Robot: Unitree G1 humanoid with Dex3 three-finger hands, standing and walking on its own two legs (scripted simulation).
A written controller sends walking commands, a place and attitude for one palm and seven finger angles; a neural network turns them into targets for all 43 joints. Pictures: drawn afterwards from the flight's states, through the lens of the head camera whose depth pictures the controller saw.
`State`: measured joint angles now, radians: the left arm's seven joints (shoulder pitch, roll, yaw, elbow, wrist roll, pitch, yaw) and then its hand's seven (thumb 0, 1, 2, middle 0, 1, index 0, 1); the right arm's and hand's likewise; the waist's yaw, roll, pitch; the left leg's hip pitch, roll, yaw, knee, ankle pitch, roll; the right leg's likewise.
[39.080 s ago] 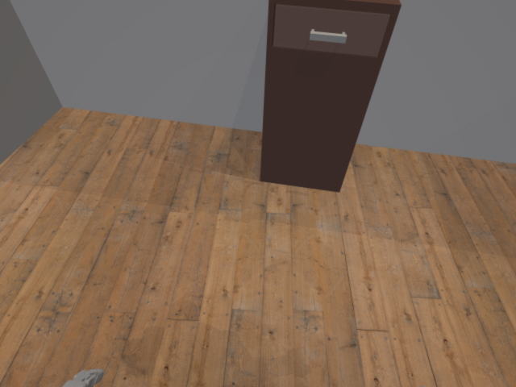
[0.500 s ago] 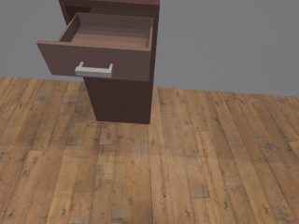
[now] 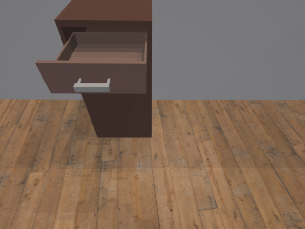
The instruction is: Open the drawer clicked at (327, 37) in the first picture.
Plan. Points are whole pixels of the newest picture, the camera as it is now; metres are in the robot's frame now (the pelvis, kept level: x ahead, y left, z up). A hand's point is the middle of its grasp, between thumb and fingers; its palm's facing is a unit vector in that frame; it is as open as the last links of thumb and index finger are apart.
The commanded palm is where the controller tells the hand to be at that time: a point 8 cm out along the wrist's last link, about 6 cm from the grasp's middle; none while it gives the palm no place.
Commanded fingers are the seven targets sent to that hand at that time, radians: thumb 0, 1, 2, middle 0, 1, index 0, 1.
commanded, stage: let the arm hang, fingers relaxed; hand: left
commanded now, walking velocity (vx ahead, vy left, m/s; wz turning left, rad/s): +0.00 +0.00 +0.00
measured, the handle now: (93, 84) +0.59 +0.25 +0.04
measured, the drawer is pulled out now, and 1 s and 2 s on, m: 0.30 0.30 0.30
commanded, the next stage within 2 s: look to check the result in 0.16 s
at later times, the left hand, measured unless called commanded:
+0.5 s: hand out of the picture +0.01 +0.17 -0.17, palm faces +0.05 -0.98 -0.20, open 7.4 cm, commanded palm none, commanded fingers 0.00 0.90 0.90 -0.20 -0.30 -0.20 -0.30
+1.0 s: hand out of the picture +0.04 +0.16 -0.17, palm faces +0.04 -0.98 -0.21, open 7.4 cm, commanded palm none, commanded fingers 0.00 0.90 0.90 -0.20 -0.30 -0.20 -0.30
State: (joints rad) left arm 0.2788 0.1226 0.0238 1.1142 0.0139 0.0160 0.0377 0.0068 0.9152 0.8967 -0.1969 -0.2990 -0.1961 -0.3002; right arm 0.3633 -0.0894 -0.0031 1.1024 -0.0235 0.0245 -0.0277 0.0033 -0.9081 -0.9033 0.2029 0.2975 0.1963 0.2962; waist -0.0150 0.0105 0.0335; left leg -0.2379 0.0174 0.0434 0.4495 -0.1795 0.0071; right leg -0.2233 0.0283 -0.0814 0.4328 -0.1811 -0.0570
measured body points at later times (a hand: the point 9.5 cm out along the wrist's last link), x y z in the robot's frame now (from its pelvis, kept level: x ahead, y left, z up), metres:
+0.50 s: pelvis +0.02 +0.00 +0.00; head +0.03 -0.01 +0.45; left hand +0.01 +0.22 -0.15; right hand +0.00 -0.20 -0.17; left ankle +0.04 +0.12 -0.74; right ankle +0.04 -0.08 -0.74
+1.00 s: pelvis +0.03 -0.02 +0.00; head +0.05 -0.03 +0.45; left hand +0.04 +0.21 -0.15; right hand +0.02 -0.23 -0.16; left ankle +0.04 +0.12 -0.74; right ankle +0.04 -0.08 -0.74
